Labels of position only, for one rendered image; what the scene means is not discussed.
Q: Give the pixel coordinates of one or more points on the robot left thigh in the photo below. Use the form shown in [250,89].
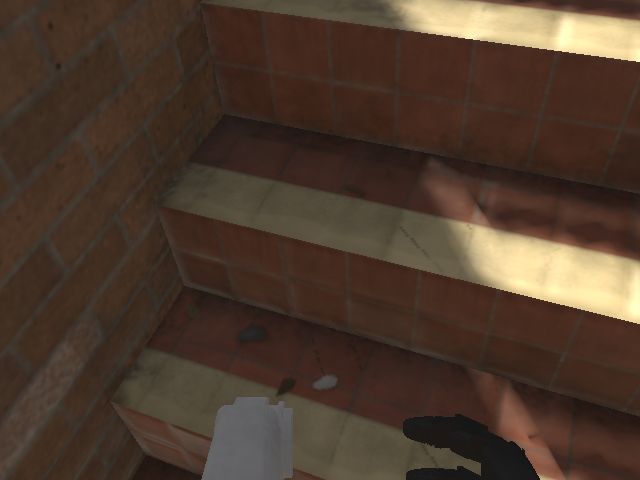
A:
[252,441]

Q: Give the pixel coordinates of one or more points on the left robot shin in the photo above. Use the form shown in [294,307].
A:
[219,413]

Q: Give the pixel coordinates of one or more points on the robot right hand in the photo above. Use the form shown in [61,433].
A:
[500,460]

